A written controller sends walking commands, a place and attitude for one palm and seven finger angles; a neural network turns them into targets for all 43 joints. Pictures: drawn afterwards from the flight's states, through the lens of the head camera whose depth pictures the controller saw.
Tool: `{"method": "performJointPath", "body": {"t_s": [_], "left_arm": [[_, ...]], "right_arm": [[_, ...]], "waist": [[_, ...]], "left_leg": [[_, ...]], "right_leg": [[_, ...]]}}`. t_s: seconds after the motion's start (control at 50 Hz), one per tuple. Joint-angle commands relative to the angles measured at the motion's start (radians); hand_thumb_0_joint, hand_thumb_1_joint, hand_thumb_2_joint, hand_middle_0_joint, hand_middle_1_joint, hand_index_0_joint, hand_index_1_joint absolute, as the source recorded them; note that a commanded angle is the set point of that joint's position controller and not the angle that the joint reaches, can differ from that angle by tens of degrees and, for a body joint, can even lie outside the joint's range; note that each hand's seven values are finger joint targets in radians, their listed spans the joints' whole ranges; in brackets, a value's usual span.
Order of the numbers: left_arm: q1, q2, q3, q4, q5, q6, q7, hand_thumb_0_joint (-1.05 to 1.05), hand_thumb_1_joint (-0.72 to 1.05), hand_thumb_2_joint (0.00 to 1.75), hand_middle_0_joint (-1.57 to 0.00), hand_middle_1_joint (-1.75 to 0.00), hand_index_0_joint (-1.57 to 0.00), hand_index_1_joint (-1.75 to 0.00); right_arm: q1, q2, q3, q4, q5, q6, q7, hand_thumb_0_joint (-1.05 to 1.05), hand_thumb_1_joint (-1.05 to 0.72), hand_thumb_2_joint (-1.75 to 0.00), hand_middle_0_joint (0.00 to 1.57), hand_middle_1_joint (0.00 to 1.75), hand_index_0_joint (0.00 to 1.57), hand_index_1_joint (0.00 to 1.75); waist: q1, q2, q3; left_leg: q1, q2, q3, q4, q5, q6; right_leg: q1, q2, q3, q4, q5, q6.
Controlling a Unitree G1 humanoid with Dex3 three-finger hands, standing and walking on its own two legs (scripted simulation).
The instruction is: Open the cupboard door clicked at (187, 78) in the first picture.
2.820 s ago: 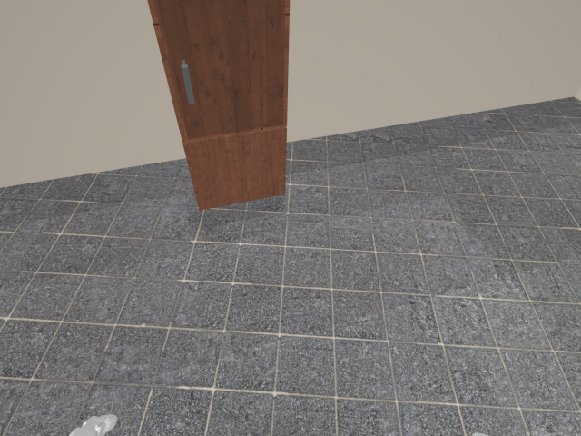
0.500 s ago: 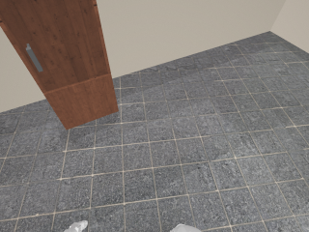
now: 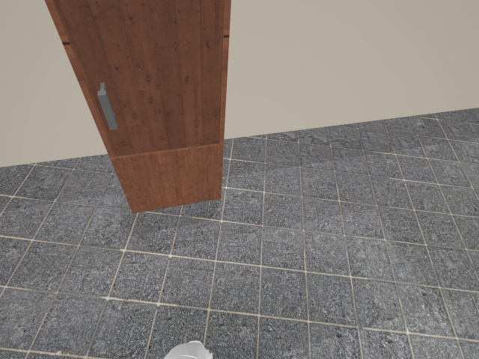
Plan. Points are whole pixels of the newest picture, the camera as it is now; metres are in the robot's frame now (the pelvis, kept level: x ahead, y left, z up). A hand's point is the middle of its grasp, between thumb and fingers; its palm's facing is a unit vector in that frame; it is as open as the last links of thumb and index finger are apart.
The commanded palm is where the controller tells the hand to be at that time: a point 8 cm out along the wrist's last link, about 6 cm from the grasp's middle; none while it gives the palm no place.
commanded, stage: turn to face it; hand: left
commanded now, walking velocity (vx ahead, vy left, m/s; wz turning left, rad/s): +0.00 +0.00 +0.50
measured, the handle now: (108, 106) +0.73 +0.43 -0.09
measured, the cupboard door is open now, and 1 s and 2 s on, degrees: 0 0 0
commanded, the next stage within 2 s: take the last steps up to it in 0.54 s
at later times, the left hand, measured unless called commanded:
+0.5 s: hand out of the picture +0.12 +0.16 -0.14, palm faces +0.21 -0.94 -0.26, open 7.4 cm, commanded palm none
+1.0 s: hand out of the picture -0.10 +0.14 -0.17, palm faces +0.44 -0.88 -0.20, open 7.4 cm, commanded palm none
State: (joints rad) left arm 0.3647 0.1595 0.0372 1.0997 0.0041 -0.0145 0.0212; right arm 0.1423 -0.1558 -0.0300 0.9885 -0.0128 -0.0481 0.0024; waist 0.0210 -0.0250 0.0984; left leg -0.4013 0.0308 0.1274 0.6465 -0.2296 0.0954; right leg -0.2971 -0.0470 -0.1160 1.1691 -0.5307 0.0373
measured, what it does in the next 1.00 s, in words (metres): steps on the spot, turning left: right foot, then left foot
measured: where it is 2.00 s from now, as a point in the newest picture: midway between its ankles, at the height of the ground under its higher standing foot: (212, 329)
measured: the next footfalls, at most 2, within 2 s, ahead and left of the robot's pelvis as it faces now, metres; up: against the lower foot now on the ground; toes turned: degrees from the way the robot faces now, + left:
right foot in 0.46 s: +0.12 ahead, -0.14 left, +0.00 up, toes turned +8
left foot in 0.94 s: +0.02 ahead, +0.10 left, +0.00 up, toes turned +26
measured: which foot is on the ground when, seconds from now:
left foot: down 0.00-0.46, up 0.48-0.92, down 0.94-1.00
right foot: up 0.00-0.44, down 0.46-0.94, up 0.96-1.00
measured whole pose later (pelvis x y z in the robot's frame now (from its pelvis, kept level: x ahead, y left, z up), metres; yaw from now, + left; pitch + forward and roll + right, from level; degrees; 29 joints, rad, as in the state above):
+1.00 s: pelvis +0.05 -0.01 +0.01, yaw +20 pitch -1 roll +0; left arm 0.43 0.21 0.06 1.12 0.02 0.03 0.01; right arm 0.18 -0.18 -0.04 1.00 -0.02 -0.02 0.01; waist 0.06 -0.04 0.02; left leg -0.17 0.03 0.10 0.52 -0.33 0.01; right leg -0.28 -0.11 -0.13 0.72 -0.44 0.02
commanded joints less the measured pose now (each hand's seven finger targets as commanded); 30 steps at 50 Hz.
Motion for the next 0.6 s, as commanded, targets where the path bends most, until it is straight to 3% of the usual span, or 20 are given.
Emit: {"method": "performJointPath", "body": {"t_s": [0.0,0.04,0.08,0.14,0.2,0.26,0.32,0.38,0.4,0.42,0.44,0.46,0.48,0.52,0.58], "left_arm": [[-0.026,0.075,0.034,-0.113,0.014,-0.008,-0.002,0.0,0.9,0.9,-0.2,-0.3,-0.2,-0.3],[0.025,0.068,0.04,-0.108,0.015,0.018,-0.001,0.0,0.9,0.9,-0.2,-0.3,-0.2,-0.3],[0.024,0.08,0.048,-0.113,0.019,0.03,-0.002,0.0,0.9,0.9,-0.2,-0.3,-0.2,-0.3],[-0.052,0.091,0.052,-0.146,0.02,0.043,0.001,0.0,0.9,0.9,-0.2,-0.3,-0.2,-0.3],[-0.124,0.098,0.052,-0.182,0.018,0.046,0.003,0.0,0.9,0.9,-0.2,-0.3,-0.2,-0.3],[-0.185,0.099,0.046,-0.212,0.017,0.042,0.005,0.0,0.9,0.9,-0.2,-0.3,-0.2,-0.3],[-0.178,0.094,0.04,-0.223,0.01,0.034,0.009,0.0,0.9,0.9,-0.2,-0.3,-0.2,-0.3],[-0.119,0.102,0.039,-0.214,0.004,0.022,0.015,0.0,0.9,0.9,-0.2,-0.3,-0.2,-0.3],[-0.086,0.117,0.04,-0.206,0.003,0.013,0.018,0.0,0.9,0.9,-0.2,-0.3,-0.2,-0.3],[-0.07,0.171,0.046,-0.202,0.013,0.003,0.024,0.0,0.9,0.9,-0.2,-0.3,-0.2,-0.3],[-0.065,0.253,0.058,-0.207,0.024,-0.002,0.028,0.0,0.9,0.9,-0.2,-0.3,-0.2,-0.3],[-0.064,0.263,0.057,-0.219,0.018,0.002,0.024,0.0,0.9,0.9,-0.2,-0.3,-0.2,-0.3],[-0.118,0.223,0.052,-0.226,0.017,0.001,0.028,0.0,0.9,0.9,-0.2,-0.3,-0.2,-0.3],[-0.176,0.18,0.04,-0.234,0.014,0.002,0.024,0.0,0.9,0.9,-0.2,-0.3,-0.2,-0.3],[-0.151,0.164,0.037,-0.222,0.015,-0.005,0.021,0.0,0.9,0.9,-0.2,-0.3,-0.2,-0.3]], "right_arm": [[0.118,-0.164,-0.036,-0.014,0.0,0.0,-0.028,0.0,-0.9,-0.9,0.2,0.3,0.2,0.3],[0.083,-0.158,-0.041,-0.033,0.001,0.004,-0.024,0.0,-0.9,-0.9,0.2,0.3,0.2,0.3],[0.081,-0.165,-0.043,-0.041,-0.001,0.01,-0.021,0.0,-0.9,-0.9,0.2,0.3,0.2,0.3],[0.094,-0.178,-0.053,-0.047,-0.005,0.025,-0.017,0.0,-0.9,-0.9,0.2,0.3,0.2,0.3],[0.113,-0.19,-0.06,-0.048,-0.009,0.036,-0.017,0.0,-0.9,-0.9,0.2,0.3,0.2,0.3],[0.135,-0.196,-0.067,-0.049,-0.014,0.045,-0.018,0.0,-0.9,-0.9,0.2,0.3,0.2,0.3],[0.137,-0.203,-0.071,-0.052,-0.016,0.052,-0.02,0.0,-0.9,-0.9,0.2,0.3,0.2,0.3],[0.114,-0.199,-0.071,-0.061,-0.009,0.054,-0.019,0.0,-0.9,-0.9,0.2,0.3,0.2,0.3],[0.105,-0.187,-0.069,-0.064,-0.002,0.054,-0.017,0.0,-0.9,-0.9,0.2,0.3,0.2,0.3],[0.118,-0.145,-0.064,-0.066,0.008,0.051,-0.011,0.0,-0.9,-0.9,0.2,0.3,0.2,0.3],[0.113,-0.089,-0.054,-0.094,0.01,0.052,-0.009,0.0,-0.9,-0.9,0.2,0.3,0.2,0.3],[0.106,-0.135,-0.068,-0.101,-0.001,0.064,-0.014,0.0,-0.9,-0.9,0.2,0.3,0.2,0.3],[0.099,-0.133,-0.071,-0.082,-0.004,0.082,-0.011,0.0,-0.9,-0.9,0.2,0.3,0.2,0.3],[0.114,-0.119,-0.07,-0.045,-0.008,0.095,-0.003,0.0,-0.9,-0.9,0.2,0.3,0.2,0.3],[0.122,-0.107,-0.065,-0.033,-0.006,0.097,0.003,0.0,-0.9,-0.9,0.2,0.3,0.2,0.3]], "waist": [[-0.018,0.098,-0.131],[0.006,0.145,-0.143],[0.012,0.145,-0.149],[-0.011,0.123,-0.111],[-0.03,0.145,-0.097],[-0.051,0.152,-0.094],[-0.049,0.174,-0.123],[-0.015,0.155,-0.148],[0.004,0.112,-0.17],[0.003,-0.036,-0.19],[0.001,-0.275,-0.157],[0.007,-0.184,-0.156],[-0.019,-0.127,-0.118],[-0.045,-0.089,-0.06],[-0.04,-0.107,-0.058]], "left_leg": [[0.21,0.25,-0.275,-0.298,0.594,0.091],[0.13,0.199,-0.221,-0.332,0.472,0.064],[0.105,0.18,-0.239,-0.366,0.347,0.059],[0.11,0.182,-0.311,-0.396,0.167,0.074],[0.146,0.186,-0.365,-0.393,0.123,0.088],[0.177,0.189,-0.407,-0.364,0.168,0.097],[0.194,0.19,-0.432,-0.315,0.295,0.097],[0.151,0.158,-0.424,-0.242,0.379,0.062],[0.104,0.128,-0.404,-0.189,0.319,0.023],[-0.005,0.055,-0.316,-0.074,0.146,-0.042],[-0.159,-0.088,-0.152,0.104,-0.238,-0.115],[-0.119,-0.065,-0.169,0.274,-0.357,-0.121],[-0.109,-0.042,-0.195,0.397,-0.305,-0.122],[-0.121,-0.021,-0.17,0.514,-0.205,-0.136],[-0.133,-0.005,-0.148,0.517,-0.142,-0.152]], "right_leg": [[-0.218,-0.072,0.103,0.088,0.126,0.03],[-0.154,-0.061,0.088,0.034,0.183,0.042],[-0.151,-0.057,0.088,0.006,0.223,0.048],[-0.195,-0.058,0.093,-0.081,0.228,0.057],[-0.208,-0.049,0.096,-0.179,0.197,0.06],[-0.178,-0.026,0.089,-0.304,0.142,0.053],[-0.094,0.006,0.088,-0.414,0.11,0.036],[0.06,0.023,0.084,-0.624,0.232,0.025],[0.164,0.001,0.1,-0.772,0.34,0.021],[0.29,-0.136,0.222,-0.863,0.416,-0.013],[0.314,-0.369,0.438,-0.879,0.612,-0.119],[0.198,-0.453,0.426,-0.864,0.753,-0.204],[0.124,-0.387,0.339,-0.872,0.697,-0.214],[0.084,-0.285,0.244,-0.863,0.628,-0.183],[0.116,-0.249,0.152,-0.858,0.635,-0.156]]}}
